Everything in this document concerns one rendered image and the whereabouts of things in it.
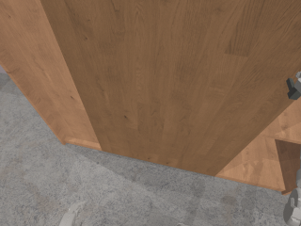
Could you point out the handle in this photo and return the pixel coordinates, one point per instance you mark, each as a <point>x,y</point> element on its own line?
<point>293,93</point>

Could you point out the wardrobe door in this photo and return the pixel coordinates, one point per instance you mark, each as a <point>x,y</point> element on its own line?
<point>181,83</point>
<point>29,38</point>

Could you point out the left robot hand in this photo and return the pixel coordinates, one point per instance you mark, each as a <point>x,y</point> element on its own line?
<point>69,219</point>

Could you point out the robot right upper arm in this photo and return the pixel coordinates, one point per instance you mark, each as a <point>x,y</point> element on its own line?
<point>292,209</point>

